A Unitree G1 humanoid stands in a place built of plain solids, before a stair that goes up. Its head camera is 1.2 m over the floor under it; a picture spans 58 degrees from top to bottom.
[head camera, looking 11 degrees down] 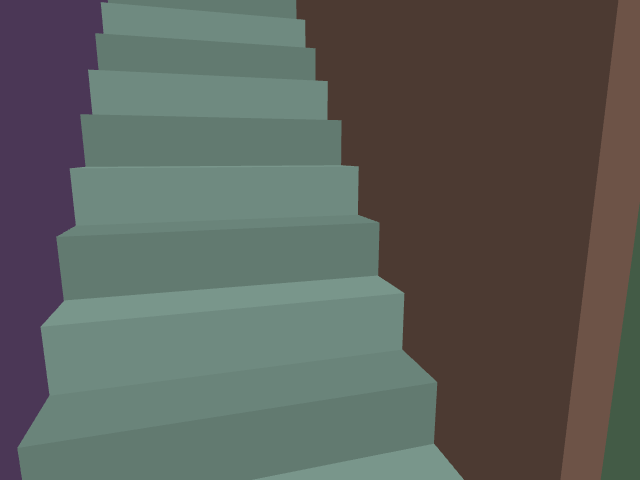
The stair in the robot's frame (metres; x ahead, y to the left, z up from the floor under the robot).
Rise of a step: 0.19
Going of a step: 0.21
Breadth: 1.02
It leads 16 degrees to the left of straight ahead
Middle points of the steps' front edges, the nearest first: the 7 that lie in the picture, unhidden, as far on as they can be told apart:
0.97 0.16 0.58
1.18 0.22 0.77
1.38 0.28 0.97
1.59 0.34 1.16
1.80 0.40 1.35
2.01 0.46 1.55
2.21 0.51 1.74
